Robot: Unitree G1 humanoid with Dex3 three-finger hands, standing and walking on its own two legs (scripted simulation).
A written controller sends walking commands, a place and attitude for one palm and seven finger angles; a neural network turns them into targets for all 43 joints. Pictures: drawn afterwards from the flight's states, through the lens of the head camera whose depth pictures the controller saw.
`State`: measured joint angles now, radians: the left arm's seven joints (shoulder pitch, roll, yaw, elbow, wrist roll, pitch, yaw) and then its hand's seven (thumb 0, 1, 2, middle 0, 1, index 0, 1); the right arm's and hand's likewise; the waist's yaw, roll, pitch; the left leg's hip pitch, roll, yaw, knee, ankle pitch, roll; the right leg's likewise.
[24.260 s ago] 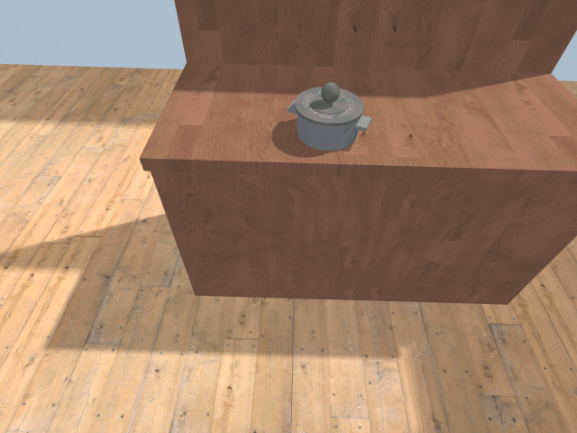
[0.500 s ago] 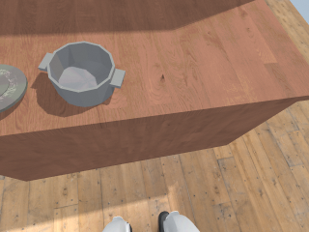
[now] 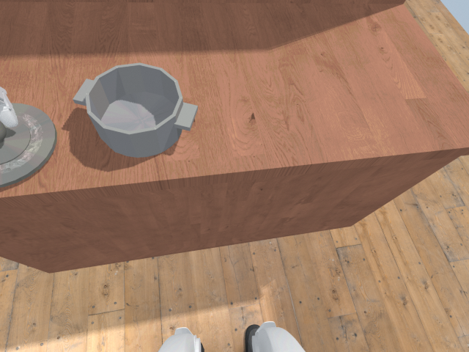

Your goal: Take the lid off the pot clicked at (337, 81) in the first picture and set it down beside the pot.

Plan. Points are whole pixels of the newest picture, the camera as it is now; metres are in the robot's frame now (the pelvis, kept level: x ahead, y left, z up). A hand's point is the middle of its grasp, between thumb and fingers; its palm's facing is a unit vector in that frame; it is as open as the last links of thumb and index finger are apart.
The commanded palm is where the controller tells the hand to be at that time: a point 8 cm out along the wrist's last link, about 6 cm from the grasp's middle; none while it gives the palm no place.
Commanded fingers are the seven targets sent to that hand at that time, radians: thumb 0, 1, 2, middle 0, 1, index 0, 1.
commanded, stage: open the fingers wide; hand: left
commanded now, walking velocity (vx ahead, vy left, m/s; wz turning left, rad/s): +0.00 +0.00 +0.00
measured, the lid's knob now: out of the picture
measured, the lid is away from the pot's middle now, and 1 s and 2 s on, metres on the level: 0.24 0.23 0.23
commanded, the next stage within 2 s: raise the empty hand in 0.80 s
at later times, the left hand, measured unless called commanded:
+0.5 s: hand out of the picture +0.45 +0.36 +0.06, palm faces -0.45 -0.14 -0.88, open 9.4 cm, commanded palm +0.49 +0.36 +0.11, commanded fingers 0.00 0.06 0.51 -0.30 -0.95 -0.30 -0.95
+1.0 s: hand out of the picture +0.46 +0.36 +0.06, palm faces -0.45 -0.14 -0.88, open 11.0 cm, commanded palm +0.50 +0.36 +0.12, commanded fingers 0.00 0.06 0.51 -0.30 -0.95 -0.30 -0.95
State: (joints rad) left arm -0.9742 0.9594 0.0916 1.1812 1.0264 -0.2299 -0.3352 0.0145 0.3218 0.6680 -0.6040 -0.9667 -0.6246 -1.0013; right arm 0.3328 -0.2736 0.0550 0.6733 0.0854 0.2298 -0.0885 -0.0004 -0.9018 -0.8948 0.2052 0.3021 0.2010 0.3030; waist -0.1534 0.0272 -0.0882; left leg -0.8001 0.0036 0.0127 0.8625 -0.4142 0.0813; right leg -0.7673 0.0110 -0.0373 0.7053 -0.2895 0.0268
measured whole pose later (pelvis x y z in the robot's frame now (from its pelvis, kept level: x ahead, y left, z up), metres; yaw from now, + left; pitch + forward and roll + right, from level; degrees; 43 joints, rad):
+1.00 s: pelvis +0.00 +0.00 +0.00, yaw +0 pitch +21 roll -5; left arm -1.00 0.97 0.10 1.18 1.04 -0.22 -0.33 0.00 0.06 0.51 -0.32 -0.94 -0.32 -0.95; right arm 0.34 -0.28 0.05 0.68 0.09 0.22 -0.10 0.00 -0.90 -0.89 0.20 0.30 0.20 0.30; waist -0.17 0.02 -0.09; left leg -0.81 0.01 0.02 0.87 -0.42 0.08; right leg -0.78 0.01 -0.03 0.72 -0.29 0.03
